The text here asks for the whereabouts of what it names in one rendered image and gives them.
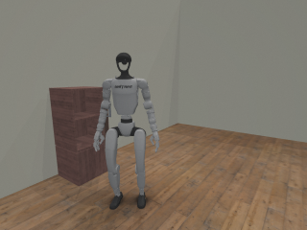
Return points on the handle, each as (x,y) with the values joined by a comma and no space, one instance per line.
(109,112)

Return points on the robot right upper arm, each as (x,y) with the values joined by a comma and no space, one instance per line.
(106,104)

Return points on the cupboard door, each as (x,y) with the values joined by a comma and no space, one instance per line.
(106,125)

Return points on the robot right forearm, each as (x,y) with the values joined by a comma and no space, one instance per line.
(102,119)

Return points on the robot left forearm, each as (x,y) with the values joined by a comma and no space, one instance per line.
(151,118)

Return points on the robot right hand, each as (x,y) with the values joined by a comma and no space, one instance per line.
(98,135)

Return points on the robot left hand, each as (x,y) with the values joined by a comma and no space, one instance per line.
(155,136)

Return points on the robot left thigh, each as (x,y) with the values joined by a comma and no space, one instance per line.
(139,141)

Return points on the robot left upper arm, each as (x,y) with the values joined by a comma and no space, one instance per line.
(143,84)

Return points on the humanoid robot torso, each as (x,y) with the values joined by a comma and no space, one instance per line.
(125,100)

